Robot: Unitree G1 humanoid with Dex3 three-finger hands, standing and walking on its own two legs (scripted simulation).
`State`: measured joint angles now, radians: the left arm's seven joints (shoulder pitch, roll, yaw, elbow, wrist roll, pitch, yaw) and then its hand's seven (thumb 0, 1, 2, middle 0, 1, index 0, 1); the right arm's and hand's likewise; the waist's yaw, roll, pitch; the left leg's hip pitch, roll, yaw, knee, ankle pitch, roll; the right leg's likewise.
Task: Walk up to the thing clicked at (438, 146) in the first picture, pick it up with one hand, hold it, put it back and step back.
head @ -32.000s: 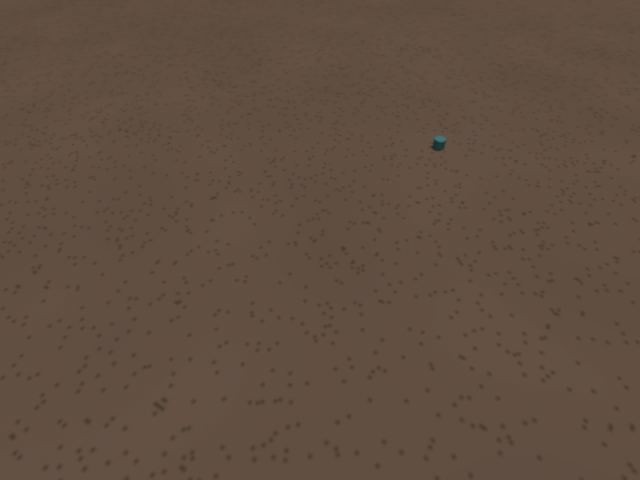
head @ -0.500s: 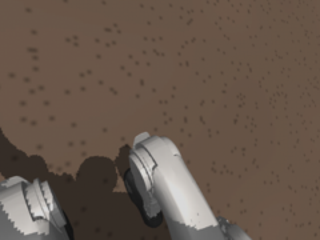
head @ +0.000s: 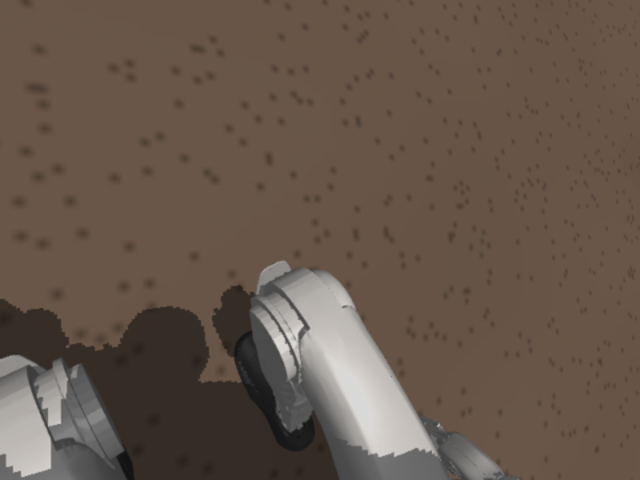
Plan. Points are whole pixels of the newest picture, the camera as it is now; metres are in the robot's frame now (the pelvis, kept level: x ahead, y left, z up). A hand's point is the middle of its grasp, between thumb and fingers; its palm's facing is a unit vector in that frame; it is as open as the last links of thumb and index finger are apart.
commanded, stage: rest palm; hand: left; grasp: from above
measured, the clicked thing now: out of the picture +0.49 +0.32 -0.29
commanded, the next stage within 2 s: close in 0.64 s
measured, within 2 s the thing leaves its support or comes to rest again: neither
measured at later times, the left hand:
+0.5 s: hand out of the picture +0.47 +0.31 -0.27, palm faces -0.44 -0.15 -0.89, open 13.1 cm
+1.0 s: hand out of the picture +0.47 +0.31 -0.27, palm faces -0.43 -0.16 -0.89, open 12.2 cm
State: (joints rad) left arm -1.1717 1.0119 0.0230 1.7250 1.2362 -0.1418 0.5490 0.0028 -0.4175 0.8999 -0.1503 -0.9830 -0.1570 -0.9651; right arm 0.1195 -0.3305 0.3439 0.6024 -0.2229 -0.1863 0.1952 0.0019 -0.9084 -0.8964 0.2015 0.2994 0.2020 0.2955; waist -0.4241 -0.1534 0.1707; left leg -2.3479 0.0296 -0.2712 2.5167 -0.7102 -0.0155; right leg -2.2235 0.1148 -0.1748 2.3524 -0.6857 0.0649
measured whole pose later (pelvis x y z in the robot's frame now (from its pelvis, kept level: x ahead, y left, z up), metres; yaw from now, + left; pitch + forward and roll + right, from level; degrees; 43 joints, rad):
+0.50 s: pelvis +0.00 +0.00 +0.00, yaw -1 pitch +28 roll -15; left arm -1.17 1.05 0.03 1.75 1.22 -0.15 0.60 0.00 -0.35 0.86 -0.18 -1.01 -0.20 -0.98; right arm 0.11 -0.35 0.38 0.60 -0.24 -0.21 0.21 0.00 -0.91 -0.90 0.20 0.30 0.20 0.30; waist -0.44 -0.18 0.22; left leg -2.33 0.04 -0.29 2.51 -0.72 -0.02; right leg -2.21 0.12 -0.19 2.33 -0.68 0.07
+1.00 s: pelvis +0.00 +0.00 +0.01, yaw -2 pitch +28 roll -16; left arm -1.17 1.06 0.03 1.75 1.21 -0.13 0.61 0.00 -0.20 0.72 -0.25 -0.99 -0.29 -0.93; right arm 0.11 -0.35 0.38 0.59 -0.24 -0.22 0.22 0.00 -0.91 -0.90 0.20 0.30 0.20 0.30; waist -0.44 -0.18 0.22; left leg -2.33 0.04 -0.30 2.51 -0.71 -0.02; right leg -2.20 0.13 -0.20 2.32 -0.67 0.07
